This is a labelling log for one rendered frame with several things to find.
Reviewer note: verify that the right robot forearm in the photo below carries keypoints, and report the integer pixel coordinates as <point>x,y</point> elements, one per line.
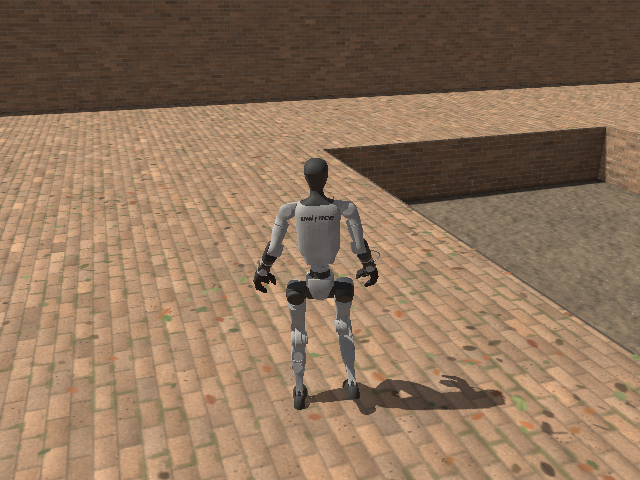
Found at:
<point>366,259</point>

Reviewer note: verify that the robot right shin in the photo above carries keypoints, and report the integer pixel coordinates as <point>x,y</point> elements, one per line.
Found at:
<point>347,349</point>

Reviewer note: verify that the robot right hand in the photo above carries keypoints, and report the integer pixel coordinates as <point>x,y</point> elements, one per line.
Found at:
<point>374,276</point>

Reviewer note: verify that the robot left upper arm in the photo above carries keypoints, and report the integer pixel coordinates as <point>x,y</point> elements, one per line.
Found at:
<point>286,212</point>

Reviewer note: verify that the left robot forearm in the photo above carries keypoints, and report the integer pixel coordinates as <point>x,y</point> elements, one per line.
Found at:
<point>266,262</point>

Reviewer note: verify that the robot right upper arm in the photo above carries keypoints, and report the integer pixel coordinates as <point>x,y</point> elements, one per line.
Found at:
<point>349,210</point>

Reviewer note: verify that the robot left hand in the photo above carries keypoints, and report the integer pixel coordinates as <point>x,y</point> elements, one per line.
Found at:
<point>258,279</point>

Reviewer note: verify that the humanoid robot torso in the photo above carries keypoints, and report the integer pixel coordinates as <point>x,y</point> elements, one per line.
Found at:
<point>318,236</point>

